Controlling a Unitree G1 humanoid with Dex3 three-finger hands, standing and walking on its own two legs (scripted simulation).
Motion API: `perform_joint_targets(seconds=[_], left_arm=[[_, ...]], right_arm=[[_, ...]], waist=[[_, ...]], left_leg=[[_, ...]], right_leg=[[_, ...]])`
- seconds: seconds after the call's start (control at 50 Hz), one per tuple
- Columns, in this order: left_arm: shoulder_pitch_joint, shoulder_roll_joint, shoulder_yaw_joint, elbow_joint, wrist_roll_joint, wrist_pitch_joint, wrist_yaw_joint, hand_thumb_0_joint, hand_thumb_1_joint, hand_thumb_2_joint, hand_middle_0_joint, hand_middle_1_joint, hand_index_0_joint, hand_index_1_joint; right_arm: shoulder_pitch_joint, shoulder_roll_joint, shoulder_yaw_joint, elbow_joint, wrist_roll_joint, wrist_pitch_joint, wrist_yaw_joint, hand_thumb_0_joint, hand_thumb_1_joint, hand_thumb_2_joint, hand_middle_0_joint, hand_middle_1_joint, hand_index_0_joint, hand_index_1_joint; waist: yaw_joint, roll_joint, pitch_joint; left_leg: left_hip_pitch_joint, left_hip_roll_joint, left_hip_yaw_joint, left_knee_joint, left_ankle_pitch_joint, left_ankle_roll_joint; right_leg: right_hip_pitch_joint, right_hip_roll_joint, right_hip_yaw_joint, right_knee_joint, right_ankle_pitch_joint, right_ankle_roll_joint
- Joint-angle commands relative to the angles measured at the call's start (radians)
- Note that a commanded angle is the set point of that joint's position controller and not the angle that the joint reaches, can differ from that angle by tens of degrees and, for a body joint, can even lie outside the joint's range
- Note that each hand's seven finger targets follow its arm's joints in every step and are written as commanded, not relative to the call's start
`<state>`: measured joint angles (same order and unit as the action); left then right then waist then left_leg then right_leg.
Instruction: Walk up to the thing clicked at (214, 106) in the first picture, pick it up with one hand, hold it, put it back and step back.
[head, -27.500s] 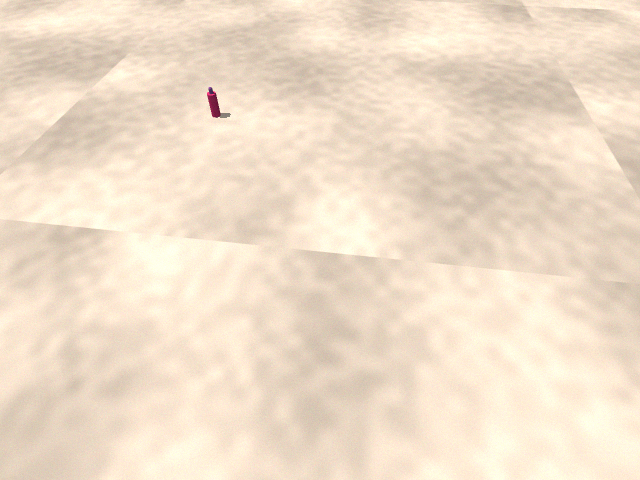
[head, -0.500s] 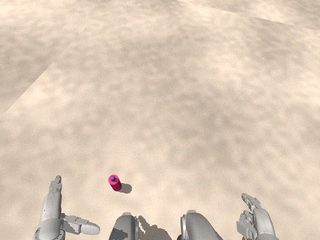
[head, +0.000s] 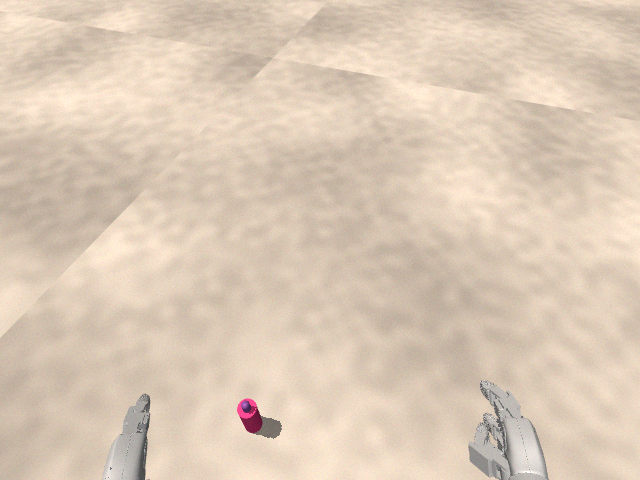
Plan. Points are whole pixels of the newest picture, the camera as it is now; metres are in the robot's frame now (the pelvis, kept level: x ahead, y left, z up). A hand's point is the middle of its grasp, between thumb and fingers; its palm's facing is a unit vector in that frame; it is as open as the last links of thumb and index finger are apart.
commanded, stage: home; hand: left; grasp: from the side
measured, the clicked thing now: (249, 414) +0.40 +0.20 -0.63
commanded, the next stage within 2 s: stand in 1.44 s
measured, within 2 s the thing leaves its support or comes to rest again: neither
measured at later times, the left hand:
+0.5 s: hand (193, 476) +0.16 +0.17 -0.05, palm faces +0.09 -0.95 -0.29, open 17.6 cm
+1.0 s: hand (189, 479) +0.16 +0.17 -0.05, palm faces +0.10 -0.95 -0.28, open 17.5 cm
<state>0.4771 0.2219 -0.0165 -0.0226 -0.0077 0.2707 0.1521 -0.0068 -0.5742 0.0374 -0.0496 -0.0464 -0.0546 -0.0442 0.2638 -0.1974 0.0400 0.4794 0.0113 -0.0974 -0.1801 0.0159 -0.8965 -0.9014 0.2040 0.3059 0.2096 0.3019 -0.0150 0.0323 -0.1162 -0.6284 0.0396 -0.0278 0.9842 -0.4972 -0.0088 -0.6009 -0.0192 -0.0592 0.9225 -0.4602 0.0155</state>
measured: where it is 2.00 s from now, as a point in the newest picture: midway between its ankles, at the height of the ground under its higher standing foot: outside the picture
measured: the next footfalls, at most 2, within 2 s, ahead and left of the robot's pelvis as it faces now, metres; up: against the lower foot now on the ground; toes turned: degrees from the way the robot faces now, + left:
none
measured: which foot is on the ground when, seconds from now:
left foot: down 0.00-1.00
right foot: down 0.00-1.00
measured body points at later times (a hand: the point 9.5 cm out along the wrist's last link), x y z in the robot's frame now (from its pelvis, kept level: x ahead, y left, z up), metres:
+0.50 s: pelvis -0.01 -0.01 +0.00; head +0.01 -0.01 +0.45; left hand +0.15 +0.22 -0.03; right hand +0.15 -0.25 -0.07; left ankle +0.00 +0.12 -0.68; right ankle +0.00 -0.13 -0.68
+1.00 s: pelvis -0.01 -0.01 +0.00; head +0.01 -0.01 +0.45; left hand +0.15 +0.22 -0.03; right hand +0.15 -0.25 -0.07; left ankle +0.00 +0.12 -0.68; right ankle +0.00 -0.13 -0.68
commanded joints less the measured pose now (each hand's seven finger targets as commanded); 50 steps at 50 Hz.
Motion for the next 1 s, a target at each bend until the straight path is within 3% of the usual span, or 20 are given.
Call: perform_joint_targets(seconds=[0.0, 0.16, 0.2, 0.24, 0.36, 0.38, 0.42, 0.48, 0.5, 0.54, 0.56, 0.64, 0.66, 0.7, 0.72, 0.76, 0.78, 0.84, 0.92, 0.98], left_arm=[[-0.035, 0.080, 0.050, -0.165, 0.006, -0.048, 0.006, 0.000, -0.584, 0.036, -0.046, -0.049, -0.045, -0.049], [-0.039, 0.099, 0.072, -0.174, 0.003, -0.050, 0.003, 0.000, -0.571, 0.044, -0.047, -0.052, -0.047, -0.052], [0.012, 0.064, 0.051, -0.116, 0.002, -0.047, -0.003, 0.000, -0.605, 0.024, -0.043, -0.046, -0.043, -0.046], [-0.061, 0.106, 0.075, -0.204, 0.002, -0.057, 0.002, 0.000, -0.591, 0.032, -0.045, -0.049, -0.045, -0.049], [-0.054, 0.102, 0.074, -0.175, 0.002, -0.055, -0.004, 0.000, -0.575, 0.041, -0.046, -0.051, -0.046, -0.051], [-0.015, 0.060, 0.049, -0.100, 0.001, -0.049, -0.008, 0.000, -0.565, 0.048, -0.048, -0.054, -0.047, -0.053], [-0.064, 0.106, 0.076, -0.193, 0.003, -0.059, -0.004, 0.000, -0.554, 0.053, -0.049, -0.055, -0.048, -0.055], [-0.021, 0.062, 0.047, -0.125, 0.001, -0.049, -0.009, 0.000, -0.561, 0.049, -0.048, -0.054, -0.048, -0.054], [-0.067, 0.115, 0.088, -0.216, 0.001, -0.059, -0.003, 0.000, -0.564, 0.048, -0.048, -0.054, -0.048, -0.054], [-0.049, 0.099, 0.074, -0.161, 0.004, -0.056, -0.006, 0.000, -0.587, 0.035, -0.045, -0.050, -0.045, -0.050], [-0.015, 0.051, 0.040, -0.091, 0.003, -0.049, -0.010, 0.000, -0.561, 0.050, -0.048, -0.054, -0.048, -0.054], [-0.090, 0.121, 0.086, -0.212, 0.004, -0.064, -0.004, 0.000, -0.556, 0.053, -0.048, -0.055, -0.048, -0.055], [-0.025, 0.066, 0.053, -0.103, 0.005, -0.054, -0.011, 0.000, -0.564, 0.048, -0.048, -0.054, -0.048, -0.054], [-0.047, 0.067, 0.057, -0.146, 0.002, -0.059, -0.010, 0.000, -0.555, 0.053, -0.049, -0.055, -0.048, -0.055], [-0.070, 0.109, 0.085, -0.197, 0.003, -0.065, -0.006, 0.000, -0.568, 0.046, -0.047, -0.054, -0.047, -0.053], [-0.053, 0.097, 0.073, -0.164, 0.005, -0.060, -0.010, 0.000, -0.576, 0.041, -0.046, -0.052, -0.046, -0.052], [-0.010, 0.046, 0.034, -0.102, 0.004, -0.054, -0.015, 0.000, -0.565, 0.048, -0.048, -0.054, -0.047, -0.054], [-0.069, 0.102, 0.081, -0.177, 0.006, -0.062, -0.008, 0.000, -0.557, 0.052, -0.048, -0.056, -0.048, -0.055], [-0.021, 0.060, 0.053, -0.113, 0.005, -0.055, -0.013, 0.000, -0.558, 0.052, -0.048, -0.055, -0.048, -0.055], [-0.061, 0.088, 0.066, -0.148, 0.006, -0.057, -0.010, 0.000, -0.565, 0.048, -0.048, -0.055, -0.048, -0.054]], right_arm=[[-0.037, -0.125, -0.061, -0.140, 0.000, -0.059, -0.012, 0.000, -0.898, -0.901, 0.200, 0.301, 0.200, 0.301], [-0.059, -0.130, -0.064, -0.137, 0.002, -0.065, -0.009, 0.000, -0.898, -0.901, 0.200, 0.301, 0.200, 0.301], [-0.057, -0.118, -0.057, -0.131, 0.003, -0.065, -0.006, 0.000, -0.898, -0.901, 0.200, 0.301, 0.200, 0.301], [-0.059, -0.126, -0.062, -0.135, 0.003, -0.066, -0.007, 0.000, -0.898, -0.901, 0.200, 0.301, 0.200, 0.301], [-0.059, -0.121, -0.060, -0.135, 0.003, -0.072, -0.009, 0.000, -0.898, -0.901, 0.200, 0.301, 0.200, 0.301], [-0.062, -0.118, -0.056, -0.133, 0.003, -0.075, -0.008, 0.000, -0.899, -0.901, 0.200, 0.301, 0.200, 0.301], [-0.054, -0.123, -0.062, -0.126, 0.002, -0.076, -0.010, 0.000, -0.899, -0.901, 0.200, 0.301, 0.200, 0.301], [-0.061, -0.122, -0.058, -0.129, 0.005, -0.081, -0.009, 0.000, -0.899, -0.901, 0.200, 0.300, 0.200, 0.300], [-0.054, -0.121, -0.063, -0.125, 0.003, -0.080, -0.011, 0.000, -0.899, -0.901, 0.200, 0.300, 0.200, 0.300], [-0.060, -0.123, -0.060, -0.122, 0.003, -0.083, -0.011, 0.000, -0.899, -0.901, 0.200, 0.301, 0.200, 0.301], [-0.067, -0.120, -0.057, -0.120, 0.003, -0.084, -0.007, 0.000, -0.899, -0.901, 0.200, 0.300, 0.200, 0.300], [-0.069, -0.125, -0.062, -0.128, 0.003, -0.086, -0.010, 0.000, -0.899, -0.901, 0.200, 0.300, 0.200, 0.300], [-0.065, -0.119, -0.057, -0.122, 0.002, -0.088, -0.009, 0.000, -0.899, -0.901, 0.200, 0.300, 0.200, 0.300], [-0.060, -0.118, -0.058, -0.124, 0.000, -0.091, -0.009, 0.000, -0.899, -0.901, 0.200, 0.300, 0.200, 0.300], [-0.059, -0.118, -0.060, -0.120, 0.002, -0.090, -0.012, 0.000, -0.899, -0.901, 0.200, 0.300, 0.200, 0.300], [-0.060, -0.121, -0.058, -0.119, 0.002, -0.092, -0.013, 0.000, -0.899, -0.901, 0.200, 0.300, 0.200, 0.300], [-0.057, -0.115, -0.056, -0.121, 0.000, -0.094, -0.012, 0.000, -0.899, -0.901, 0.200, 0.300, 0.200, 0.300], [-0.052, -0.118, -0.060, -0.113, -0.002, -0.092, -0.016, 0.000, -0.899, -0.901, 0.200, 0.300, 0.200, 0.300], [-0.059, -0.114, -0.055, -0.114, -0.003, -0.094, -0.015, 0.000, -0.899, -0.901, 0.200, 0.300, 0.200, 0.300], [-0.059, -0.121, -0.058, -0.113, -0.001, -0.094, -0.015, 0.000, -0.900, -0.901, 0.200, 0.300, 0.200, 0.300]], waist=[[-0.023, 0.006, -0.102], [-0.009, -0.004, -0.084], [-0.007, -0.010, -0.078], [-0.003, 0.018, -0.091], [-0.012, -0.019, -0.070], [-0.019, -0.042, -0.052], [-0.007, 0.005, -0.103], [-0.017, -0.034, -0.072], [0.001, 0.002, -0.107], [-0.007, -0.015, -0.075], [-0.016, -0.024, -0.043], [0.000, 0.015, -0.068], [-0.015, -0.024, -0.046], [-0.012, -0.013, -0.064], [0.001, 0.012, -0.086], [-0.010, -0.007, -0.069], [-0.023, -0.037, -0.055], [-0.009, 0.001, -0.097], [-0.011, -0.020, -0.060], [-0.013, 0.003, -0.066]], left_leg=[[0.091, -0.029, 0.011, -0.165, 0.291, 0.004], [0.077, -0.036, 0.023, -0.167, 0.252, 0.011], [0.065, -0.035, 0.023, -0.168, 0.254, 0.010], [0.071, -0.036, 0.024, -0.175, 0.235, 0.009], [0.060, -0.040, 0.034, -0.170, 0.175, 0.019], [0.050, -0.039, 0.031, -0.175, 0.165, 0.020], [0.080, -0.039, 0.031, -0.174, 0.201, 0.016], [0.069, -0.036, 0.029, -0.172, 0.207, 0.019], [0.081, -0.038, 0.034, -0.168, 0.220, 0.017], [0.071, -0.037, 0.031, -0.177, 0.195, 0.017], [0.055, -0.038, 0.029, -0.186, 0.164, 0.017], [0.059, -0.040, 0.031, -0.196, 0.133, 0.015], [0.055, -0.037, 0.028, -0.196, 0.136, 0.016], [0.061, -0.035, 0.024, -0.195, 0.142, 0.015], [0.075, -0.035, 0.025, -0.194, 0.174, 0.013], [0.074, -0.036, 0.030, -0.185, 0.186, 0.015], [0.068, -0.037, 0.032, -0.174, 0.199, 0.018], [0.082, -0.036, 0.029, -0.175, 0.219, 0.015], [0.073, -0.033, 0.027, -0.189, 0.190, 0.014], [0.085, -0.031, 0.021, -0.200, 0.194, 0.011]], right_leg=[[0.080, 0.039, -0.015, -0.137, 0.249, -0.021], [0.087, 0.031, -0.007, -0.166, 0.225, -0.017], [0.084, 0.033, -0.008, -0.160, 0.225, -0.019], [0.086, 0.032, -0.007, -0.164, 0.209, -0.019], [0.070, 0.021, 0.012, -0.201, 0.159, -0.009], [0.068, 0.025, 0.005, -0.195, 0.150, -0.010], [0.084, 0.025, 0.006, -0.183, 0.181, -0.014], [0.077, 0.026, 0.002, -0.182, 0.190, -0.013], [0.093, 0.022, 0.008, -0.183, 0.204, -0.014], [0.080, 0.028, 0.003, -0.185, 0.173, -0.016], [0.060, 0.029, -0.001, -0.187, 0.142, -0.017], [0.070, 0.025, 0.002, -0.198, 0.108, -0.019], [0.056, 0.031, -0.002, -0.193, 0.112, -0.016], [0.068, 0.032, -0.004, -0.184, 0.121, -0.018], [0.077, 0.031, -0.004, -0.181, 0.146, -0.020], [0.072, 0.029, -0.001, -0.185, 0.160, -0.018], [0.068, 0.029, 0.001, -0.186, 0.181, -0.012], [0.089, 0.029, 0.000, -0.177, 0.197, -0.015], [0.076, 0.034, -0.006, -0.182, 0.165, -0.017], [0.075, 0.036, -0.009, -0.174, 0.164, -0.021]])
